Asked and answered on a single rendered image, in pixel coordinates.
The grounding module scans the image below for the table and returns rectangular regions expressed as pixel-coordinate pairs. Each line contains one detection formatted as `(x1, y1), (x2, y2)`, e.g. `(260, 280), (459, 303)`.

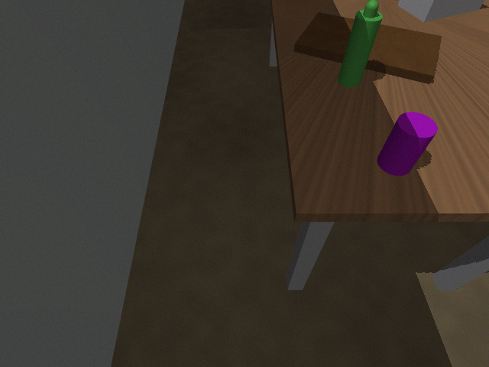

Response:
(269, 0), (489, 291)

